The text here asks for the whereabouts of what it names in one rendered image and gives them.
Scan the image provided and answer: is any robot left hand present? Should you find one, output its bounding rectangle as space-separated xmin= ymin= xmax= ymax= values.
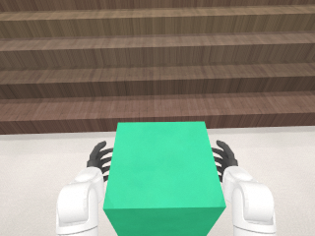
xmin=87 ymin=141 xmax=113 ymax=182

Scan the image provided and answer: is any carton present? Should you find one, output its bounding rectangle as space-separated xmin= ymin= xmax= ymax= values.
xmin=102 ymin=121 xmax=226 ymax=236

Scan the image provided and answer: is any robot right hand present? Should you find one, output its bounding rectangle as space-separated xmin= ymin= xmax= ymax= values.
xmin=211 ymin=140 xmax=238 ymax=182

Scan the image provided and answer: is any left robot forearm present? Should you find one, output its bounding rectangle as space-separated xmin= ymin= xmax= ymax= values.
xmin=55 ymin=166 xmax=105 ymax=236

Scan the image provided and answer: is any right robot forearm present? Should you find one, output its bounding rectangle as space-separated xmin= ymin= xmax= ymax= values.
xmin=221 ymin=165 xmax=277 ymax=236

